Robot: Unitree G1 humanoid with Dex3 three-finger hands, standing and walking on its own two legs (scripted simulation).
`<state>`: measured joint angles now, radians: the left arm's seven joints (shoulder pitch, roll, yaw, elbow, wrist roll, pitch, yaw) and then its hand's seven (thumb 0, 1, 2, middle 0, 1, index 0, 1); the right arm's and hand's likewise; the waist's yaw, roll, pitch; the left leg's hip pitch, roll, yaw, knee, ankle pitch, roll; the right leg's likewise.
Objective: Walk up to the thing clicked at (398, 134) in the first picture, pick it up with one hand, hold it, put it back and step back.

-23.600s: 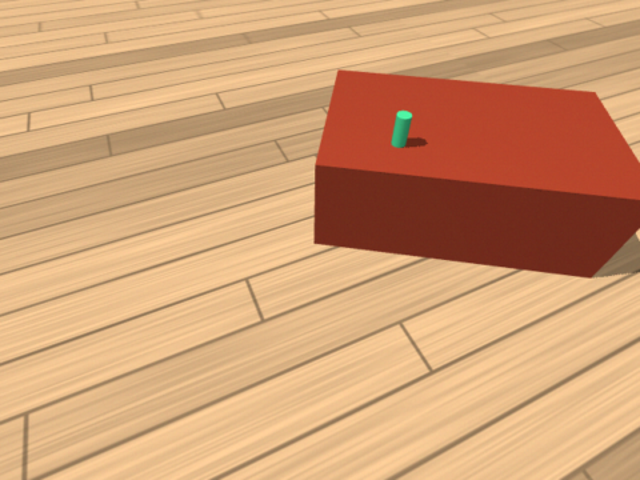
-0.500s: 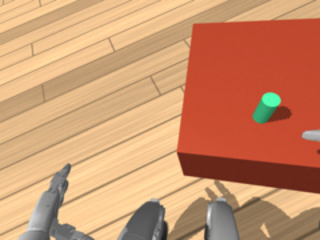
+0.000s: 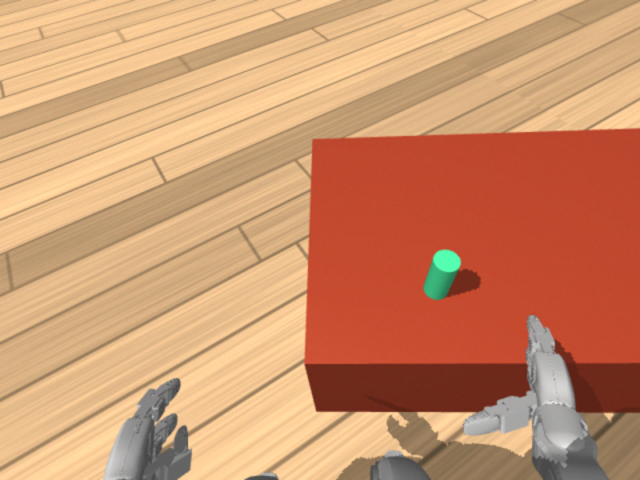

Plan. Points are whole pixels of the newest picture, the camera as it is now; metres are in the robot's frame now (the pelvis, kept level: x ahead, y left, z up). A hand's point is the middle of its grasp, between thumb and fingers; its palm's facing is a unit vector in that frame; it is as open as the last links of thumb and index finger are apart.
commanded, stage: home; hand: right
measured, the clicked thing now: (440, 275) +0.52 -0.23 -0.25
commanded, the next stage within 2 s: none
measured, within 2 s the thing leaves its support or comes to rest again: neither
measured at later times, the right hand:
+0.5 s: hand (447, 440) +0.18 -0.14 -0.05, palm faces +0.11 +0.97 -0.23, open 17.4 cm
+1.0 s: hand (457, 437) +0.18 -0.15 -0.06, palm faces +0.10 +0.97 -0.22, open 17.6 cm
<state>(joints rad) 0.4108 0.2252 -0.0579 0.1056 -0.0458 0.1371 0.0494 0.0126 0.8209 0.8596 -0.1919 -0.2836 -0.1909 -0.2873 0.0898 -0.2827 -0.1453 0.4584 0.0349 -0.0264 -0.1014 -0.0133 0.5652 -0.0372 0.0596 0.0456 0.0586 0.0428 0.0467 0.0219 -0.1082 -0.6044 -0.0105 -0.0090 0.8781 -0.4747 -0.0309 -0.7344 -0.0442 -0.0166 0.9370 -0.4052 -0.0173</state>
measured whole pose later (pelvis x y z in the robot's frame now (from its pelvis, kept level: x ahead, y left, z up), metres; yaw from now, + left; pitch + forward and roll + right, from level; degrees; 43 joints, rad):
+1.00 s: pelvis +0.01 +0.02 +0.00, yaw +0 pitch +9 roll +0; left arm 0.44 0.20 0.00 0.07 -0.04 0.15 0.07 0.02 0.90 0.91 -0.20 -0.30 -0.20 -0.31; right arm 0.43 -0.20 0.01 0.15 0.03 0.01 -0.08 -0.01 0.56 -0.04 0.06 0.05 0.06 0.04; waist 0.00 0.00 -0.11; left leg -0.56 0.00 -0.02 0.92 -0.52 -0.01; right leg -0.65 -0.03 -0.03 0.91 -0.42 0.01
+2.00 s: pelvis +0.00 +0.02 +0.00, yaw -1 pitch +8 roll +1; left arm 0.31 0.22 -0.01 0.39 -0.04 0.05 0.13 0.02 0.90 0.91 -0.20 -0.30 -0.20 -0.31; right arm 0.47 -0.19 0.02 0.08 0.03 0.08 -0.14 -0.01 0.56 -0.04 0.06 0.04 0.06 0.04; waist 0.02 -0.02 -0.10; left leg -0.56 -0.01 0.00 0.93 -0.51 -0.01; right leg -0.67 -0.04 -0.01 0.95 -0.42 0.01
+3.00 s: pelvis +0.00 +0.01 +0.05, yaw +0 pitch -3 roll +0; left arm 0.14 0.31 0.02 1.10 0.02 0.00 0.01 0.01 0.90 0.90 -0.20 -0.30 -0.20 -0.30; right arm 0.20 -0.31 0.00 1.05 -0.03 -0.01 -0.02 0.00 -0.84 -0.88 0.21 0.30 0.21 0.29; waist 0.01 -0.01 0.04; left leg -0.12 0.03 -0.03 0.46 -0.29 -0.03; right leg -0.21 0.00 -0.05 0.46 -0.21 -0.02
